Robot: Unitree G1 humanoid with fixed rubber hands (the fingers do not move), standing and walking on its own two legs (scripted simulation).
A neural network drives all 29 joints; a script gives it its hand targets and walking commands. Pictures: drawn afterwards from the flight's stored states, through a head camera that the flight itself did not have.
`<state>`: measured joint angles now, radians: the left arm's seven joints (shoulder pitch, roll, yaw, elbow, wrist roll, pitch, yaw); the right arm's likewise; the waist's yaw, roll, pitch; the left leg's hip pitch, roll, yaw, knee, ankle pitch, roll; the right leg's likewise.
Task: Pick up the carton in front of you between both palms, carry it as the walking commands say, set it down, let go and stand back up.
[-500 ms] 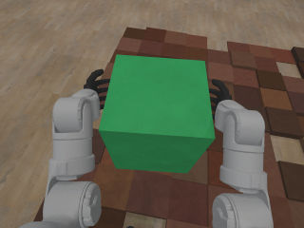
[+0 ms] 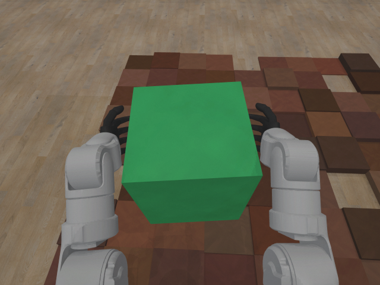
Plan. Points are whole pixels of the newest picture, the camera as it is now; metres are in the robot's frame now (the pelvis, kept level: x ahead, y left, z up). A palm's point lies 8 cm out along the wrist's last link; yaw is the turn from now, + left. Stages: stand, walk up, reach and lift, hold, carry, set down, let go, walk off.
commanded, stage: carry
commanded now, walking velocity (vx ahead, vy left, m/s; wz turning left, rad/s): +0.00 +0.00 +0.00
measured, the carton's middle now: (191, 159) +0.37 -0.01 +0.04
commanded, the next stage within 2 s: none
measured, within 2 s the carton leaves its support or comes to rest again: neither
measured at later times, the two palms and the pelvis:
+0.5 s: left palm (126, 100) +0.47 +0.12 +0.13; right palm (260, 85) +0.51 -0.18 +0.12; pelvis +0.12 -0.08 +0.00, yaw +7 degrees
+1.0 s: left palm (113, 132) +0.38 +0.13 +0.14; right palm (265, 109) +0.43 -0.17 +0.13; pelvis +0.07 -0.07 -0.01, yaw +9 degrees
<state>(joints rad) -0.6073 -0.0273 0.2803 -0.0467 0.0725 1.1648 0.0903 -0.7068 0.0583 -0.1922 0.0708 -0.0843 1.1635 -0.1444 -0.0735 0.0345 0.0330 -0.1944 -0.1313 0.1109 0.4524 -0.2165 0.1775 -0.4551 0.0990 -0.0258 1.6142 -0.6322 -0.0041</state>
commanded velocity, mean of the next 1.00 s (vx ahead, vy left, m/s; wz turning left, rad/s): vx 0.04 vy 0.00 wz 0.00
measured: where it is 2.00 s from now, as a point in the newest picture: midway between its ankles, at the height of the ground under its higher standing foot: (200, 248)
